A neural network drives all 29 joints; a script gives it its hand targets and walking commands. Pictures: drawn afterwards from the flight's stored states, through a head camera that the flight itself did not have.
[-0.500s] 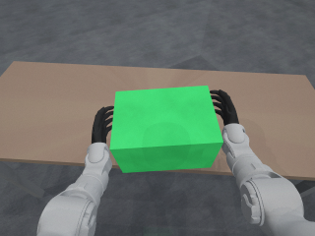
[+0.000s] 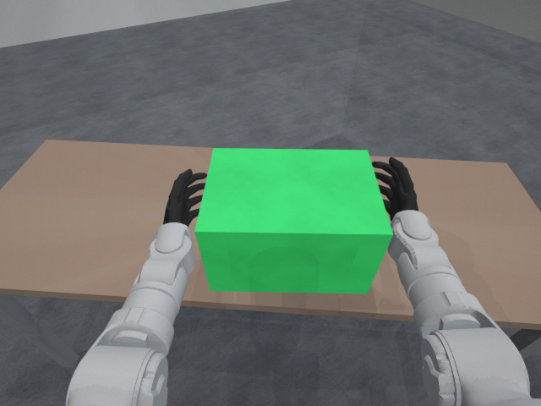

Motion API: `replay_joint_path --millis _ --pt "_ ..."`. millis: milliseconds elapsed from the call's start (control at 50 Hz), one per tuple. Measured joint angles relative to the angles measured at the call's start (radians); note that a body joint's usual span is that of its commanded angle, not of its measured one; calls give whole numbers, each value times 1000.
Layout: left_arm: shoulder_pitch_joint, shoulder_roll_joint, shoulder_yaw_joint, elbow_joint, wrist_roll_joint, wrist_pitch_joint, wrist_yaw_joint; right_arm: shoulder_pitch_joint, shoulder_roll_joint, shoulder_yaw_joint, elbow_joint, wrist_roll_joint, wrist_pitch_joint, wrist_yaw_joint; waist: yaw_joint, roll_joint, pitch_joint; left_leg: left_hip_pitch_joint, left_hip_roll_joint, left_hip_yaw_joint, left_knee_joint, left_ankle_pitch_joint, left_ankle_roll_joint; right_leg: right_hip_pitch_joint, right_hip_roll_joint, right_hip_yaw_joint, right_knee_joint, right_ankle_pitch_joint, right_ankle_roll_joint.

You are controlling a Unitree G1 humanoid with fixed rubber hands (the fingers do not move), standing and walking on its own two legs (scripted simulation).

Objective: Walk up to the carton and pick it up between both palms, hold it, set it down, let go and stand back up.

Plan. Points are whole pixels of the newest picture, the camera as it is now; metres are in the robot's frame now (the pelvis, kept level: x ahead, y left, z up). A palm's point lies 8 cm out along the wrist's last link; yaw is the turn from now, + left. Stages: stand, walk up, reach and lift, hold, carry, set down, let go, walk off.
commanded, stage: reach and lift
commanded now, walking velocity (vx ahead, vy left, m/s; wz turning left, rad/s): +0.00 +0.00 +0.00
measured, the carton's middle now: (289, 220) +0.40 -0.03 +0.06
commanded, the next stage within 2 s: hold in 1.44 s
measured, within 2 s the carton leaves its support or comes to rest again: neither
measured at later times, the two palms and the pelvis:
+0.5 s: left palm (147, 221) +0.35 +0.18 +0.12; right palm (386, 215) +0.37 -0.17 +0.12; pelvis +0.01 +0.00 +0.00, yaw +2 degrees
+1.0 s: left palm (149, 208) +0.35 +0.17 +0.15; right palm (402, 203) +0.36 -0.18 +0.15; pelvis -0.01 -0.01 +0.00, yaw +1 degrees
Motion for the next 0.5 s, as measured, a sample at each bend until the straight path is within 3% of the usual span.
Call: replay_joint_path --millis 100,300,400,500 --pt "81 -7 15 -179 49 101 -1 41 11 18 -102 13 57 -11 -20 -12 18 63 8 -21 -13 -11 -9 76 9 -20 -26 -12 -4" --pt "214 -16 82 -537 170 347 -80 154 66 59 -339 10 191 -67 -64 -43 91 202 9 -42 -42 -23 -16 221 11 -41 -51 -33 -4" --pt "215 -43 127 -598 224 412 -124 183 98 23 -400 -33 234 -64 -44 -46 143 244 0 -31 -60 -15 -7 253 3 -30 -55 -28 4" --pt "232 -39 113 -662 217 439 -124 209 120 -3 -449 -58 235 -52 -36 -41 147 217 -7 -30 -55 -5 -3 231 -4 -28 -60 -14 7"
